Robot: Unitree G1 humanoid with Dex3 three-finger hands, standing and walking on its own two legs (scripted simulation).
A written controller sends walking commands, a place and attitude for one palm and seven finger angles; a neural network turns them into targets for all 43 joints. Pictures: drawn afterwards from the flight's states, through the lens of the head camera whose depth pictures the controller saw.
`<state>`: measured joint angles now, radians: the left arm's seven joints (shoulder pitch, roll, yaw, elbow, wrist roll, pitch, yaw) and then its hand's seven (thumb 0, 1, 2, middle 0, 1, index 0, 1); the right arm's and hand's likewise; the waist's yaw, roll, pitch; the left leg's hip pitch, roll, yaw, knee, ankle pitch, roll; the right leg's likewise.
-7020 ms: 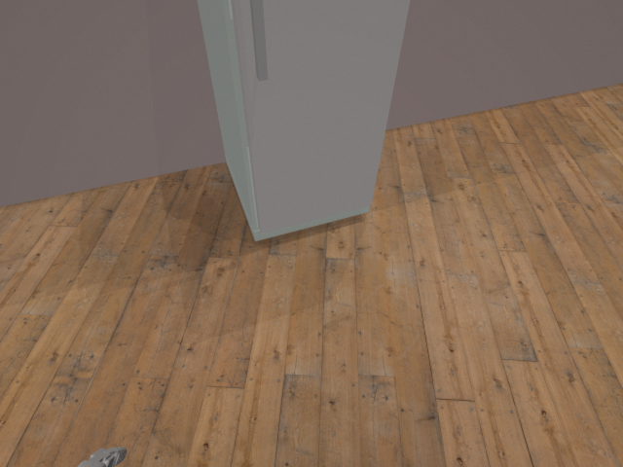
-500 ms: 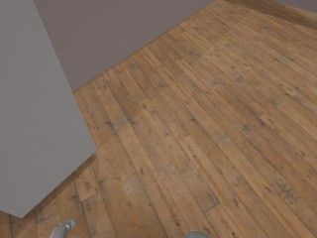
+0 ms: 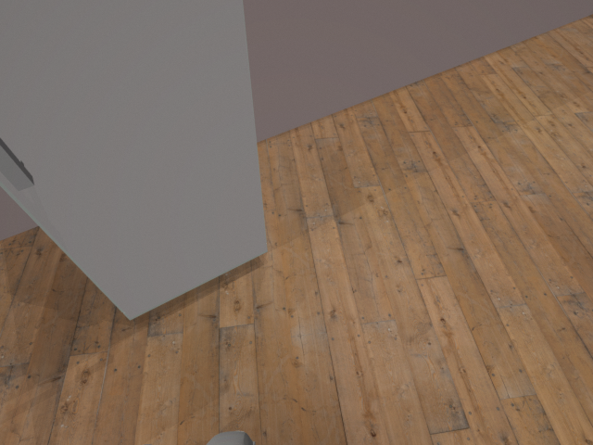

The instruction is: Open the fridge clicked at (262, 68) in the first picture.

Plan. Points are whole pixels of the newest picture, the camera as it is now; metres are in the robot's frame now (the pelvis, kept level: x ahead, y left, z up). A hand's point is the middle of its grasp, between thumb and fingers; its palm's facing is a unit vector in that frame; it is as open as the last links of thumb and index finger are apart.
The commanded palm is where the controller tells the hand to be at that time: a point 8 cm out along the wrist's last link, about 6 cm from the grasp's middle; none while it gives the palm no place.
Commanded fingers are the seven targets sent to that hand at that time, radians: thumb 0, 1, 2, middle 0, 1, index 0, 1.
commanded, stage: turn to face it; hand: left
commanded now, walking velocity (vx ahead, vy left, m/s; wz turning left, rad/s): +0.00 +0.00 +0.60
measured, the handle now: out of the picture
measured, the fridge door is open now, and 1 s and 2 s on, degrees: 0 0 0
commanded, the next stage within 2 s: take the last steps up to it in 0.88 s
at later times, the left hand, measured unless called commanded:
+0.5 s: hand out of the picture +0.09 +0.25 -0.14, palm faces +0.27 -0.92 -0.27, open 7.4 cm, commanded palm none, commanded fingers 0.00 0.90 0.90 -0.20 -0.30 -0.20 -0.30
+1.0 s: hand out of the picture -0.11 +0.20 -0.18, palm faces +0.55 -0.80 -0.25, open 7.4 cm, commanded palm none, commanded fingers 0.00 0.90 0.90 -0.20 -0.30 -0.20 -0.30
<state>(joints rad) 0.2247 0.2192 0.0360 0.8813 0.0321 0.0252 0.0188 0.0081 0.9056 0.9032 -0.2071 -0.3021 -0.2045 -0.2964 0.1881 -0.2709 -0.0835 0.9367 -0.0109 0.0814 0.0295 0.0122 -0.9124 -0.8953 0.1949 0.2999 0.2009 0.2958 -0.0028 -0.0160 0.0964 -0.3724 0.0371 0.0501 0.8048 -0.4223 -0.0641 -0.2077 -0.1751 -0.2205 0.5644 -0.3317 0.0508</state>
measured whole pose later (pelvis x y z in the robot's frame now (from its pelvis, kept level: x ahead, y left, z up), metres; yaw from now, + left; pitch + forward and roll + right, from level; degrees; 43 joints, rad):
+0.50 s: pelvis +0.01 +0.01 +0.00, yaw +16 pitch +0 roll +0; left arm 0.10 0.24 0.05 0.85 0.01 0.05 0.02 0.01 0.91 0.90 -0.20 -0.30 -0.20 -0.30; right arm 0.22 -0.22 -0.06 0.92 -0.02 0.04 0.00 0.01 -0.91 -0.89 0.20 0.30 0.21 0.30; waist -0.04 0.02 0.07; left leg -0.26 -0.08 -0.14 0.50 -0.23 0.03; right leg -0.38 -0.04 0.00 0.78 -0.41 0.09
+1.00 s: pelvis -0.03 +0.01 -0.01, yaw +31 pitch -1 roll +0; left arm 0.28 0.24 0.05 0.95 0.02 0.04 0.02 0.01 0.91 0.90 -0.21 -0.30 -0.20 -0.30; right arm 0.17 -0.24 -0.06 0.95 -0.01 0.04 0.01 0.01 -0.91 -0.90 0.19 0.30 0.20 0.30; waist 0.03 -0.04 0.08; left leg -0.24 0.00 0.04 0.57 -0.30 -0.01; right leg -0.30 -0.17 -0.18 0.66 -0.33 0.05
